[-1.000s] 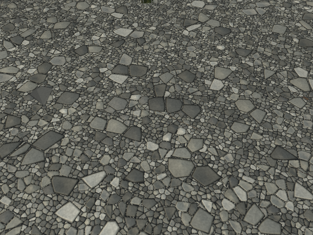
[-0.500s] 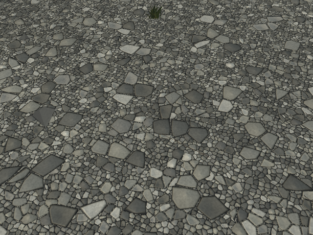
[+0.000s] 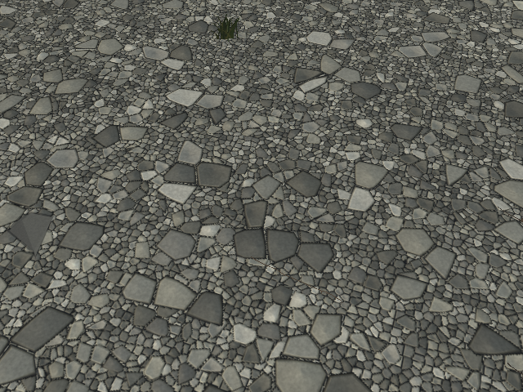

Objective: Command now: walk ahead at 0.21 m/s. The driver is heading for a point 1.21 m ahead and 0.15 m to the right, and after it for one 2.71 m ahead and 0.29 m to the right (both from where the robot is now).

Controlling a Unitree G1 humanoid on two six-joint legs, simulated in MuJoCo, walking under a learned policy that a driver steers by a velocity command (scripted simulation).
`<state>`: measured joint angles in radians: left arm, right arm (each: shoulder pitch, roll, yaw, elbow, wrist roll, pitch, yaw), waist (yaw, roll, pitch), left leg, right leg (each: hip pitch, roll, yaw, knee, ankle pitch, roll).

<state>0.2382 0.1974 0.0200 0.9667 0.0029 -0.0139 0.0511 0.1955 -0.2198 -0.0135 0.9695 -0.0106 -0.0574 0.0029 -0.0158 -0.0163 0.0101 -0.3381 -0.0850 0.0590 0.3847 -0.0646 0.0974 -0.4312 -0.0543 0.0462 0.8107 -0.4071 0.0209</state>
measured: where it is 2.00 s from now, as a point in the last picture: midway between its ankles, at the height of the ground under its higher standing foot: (274, 381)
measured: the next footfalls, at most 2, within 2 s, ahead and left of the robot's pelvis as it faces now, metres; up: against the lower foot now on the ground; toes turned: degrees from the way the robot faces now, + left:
right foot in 0.14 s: +0.06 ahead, -0.12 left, +0.00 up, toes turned -2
left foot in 0.50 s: +0.21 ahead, +0.12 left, +0.00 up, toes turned +2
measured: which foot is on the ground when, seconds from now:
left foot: down 0.00-0.14, up 0.16-0.48, down 0.50-1.00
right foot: up 0.00-0.12, down 0.14-0.52, up 0.54-0.68, down 0.70-1.00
